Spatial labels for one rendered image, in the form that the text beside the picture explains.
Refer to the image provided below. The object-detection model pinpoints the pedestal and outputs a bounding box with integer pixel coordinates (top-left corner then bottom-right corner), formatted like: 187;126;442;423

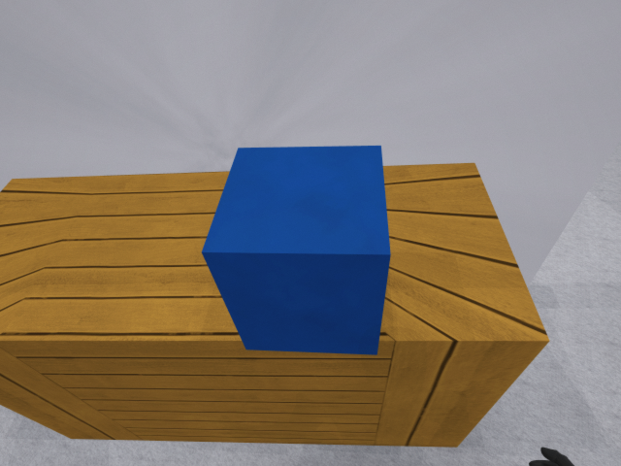
0;163;549;448

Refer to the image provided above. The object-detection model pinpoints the carton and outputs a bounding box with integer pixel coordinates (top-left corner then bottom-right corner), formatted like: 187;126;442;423
202;146;391;355

